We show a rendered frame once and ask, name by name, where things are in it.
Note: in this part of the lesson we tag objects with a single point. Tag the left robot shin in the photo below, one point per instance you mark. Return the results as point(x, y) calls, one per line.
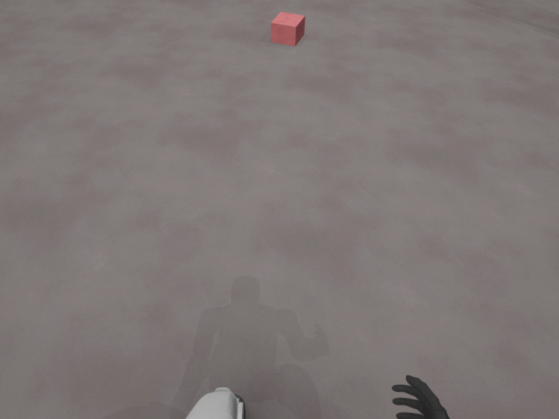
point(224, 390)

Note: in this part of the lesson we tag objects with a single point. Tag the left robot thigh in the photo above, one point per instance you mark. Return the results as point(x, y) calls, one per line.
point(218, 405)

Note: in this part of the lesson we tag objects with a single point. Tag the robot right hand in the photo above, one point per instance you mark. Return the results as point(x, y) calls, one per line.
point(427, 403)

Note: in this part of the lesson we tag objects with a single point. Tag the carton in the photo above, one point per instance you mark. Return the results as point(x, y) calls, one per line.
point(287, 29)

